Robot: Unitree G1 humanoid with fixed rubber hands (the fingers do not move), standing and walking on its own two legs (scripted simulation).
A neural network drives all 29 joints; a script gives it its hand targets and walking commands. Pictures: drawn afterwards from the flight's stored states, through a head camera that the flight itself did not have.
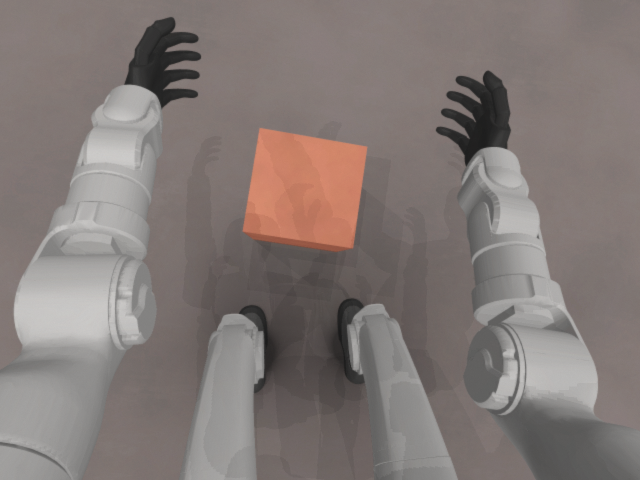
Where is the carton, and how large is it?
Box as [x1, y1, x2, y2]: [243, 128, 366, 251]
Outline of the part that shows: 260,128 243,231 253,239 332,251 352,248 366,147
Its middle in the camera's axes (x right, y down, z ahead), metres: -0.04 -0.08 +0.86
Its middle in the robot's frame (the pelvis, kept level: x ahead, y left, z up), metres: +0.47 -0.03 -0.51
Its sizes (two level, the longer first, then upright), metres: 0.210 0.200 0.250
